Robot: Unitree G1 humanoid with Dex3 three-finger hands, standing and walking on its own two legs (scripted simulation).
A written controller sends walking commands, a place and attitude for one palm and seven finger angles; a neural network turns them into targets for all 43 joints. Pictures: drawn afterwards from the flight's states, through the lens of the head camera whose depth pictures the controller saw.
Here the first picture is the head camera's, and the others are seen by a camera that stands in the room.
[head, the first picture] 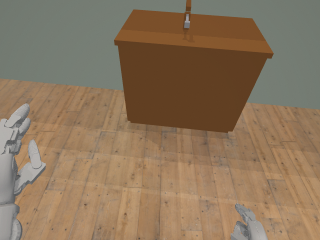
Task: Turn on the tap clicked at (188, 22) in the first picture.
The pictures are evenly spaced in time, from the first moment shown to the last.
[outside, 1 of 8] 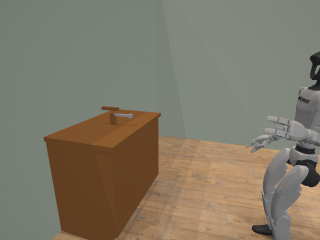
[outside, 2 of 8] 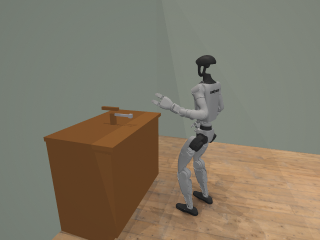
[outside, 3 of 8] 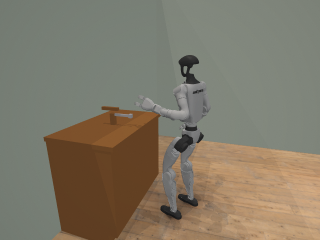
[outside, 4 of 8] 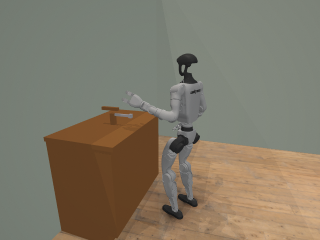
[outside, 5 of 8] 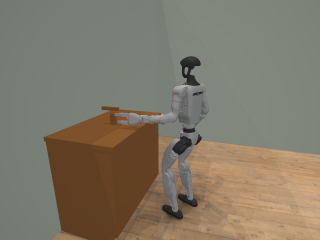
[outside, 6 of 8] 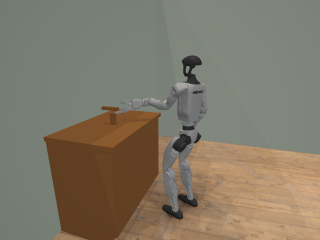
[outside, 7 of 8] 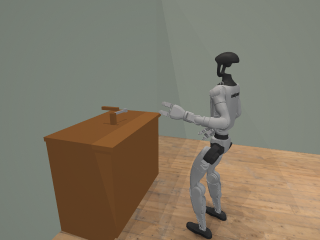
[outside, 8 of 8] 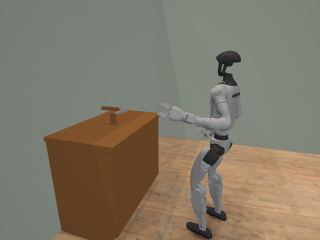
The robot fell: no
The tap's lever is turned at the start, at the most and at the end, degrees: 0 80 80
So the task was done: yes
